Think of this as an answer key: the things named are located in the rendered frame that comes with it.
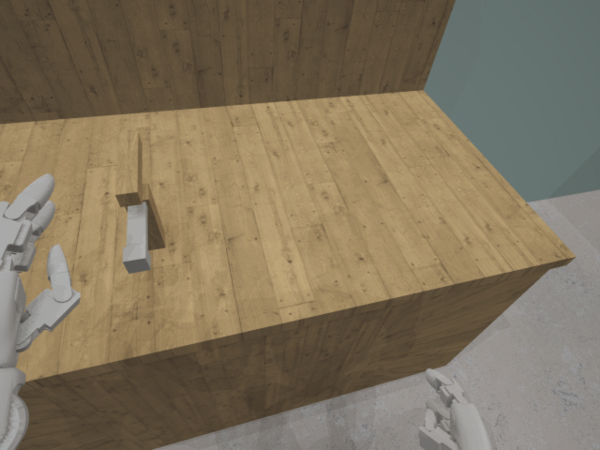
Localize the robot left forearm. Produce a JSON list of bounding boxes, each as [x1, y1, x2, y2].
[[0, 367, 29, 450]]

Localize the counter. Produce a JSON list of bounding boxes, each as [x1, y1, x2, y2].
[[0, 0, 576, 450]]

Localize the tap lever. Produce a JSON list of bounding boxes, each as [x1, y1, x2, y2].
[[123, 202, 151, 274]]

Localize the right robot hand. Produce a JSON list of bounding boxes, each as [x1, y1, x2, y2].
[[419, 368, 492, 450]]

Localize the left robot hand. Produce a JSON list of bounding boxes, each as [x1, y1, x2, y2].
[[0, 173, 81, 368]]

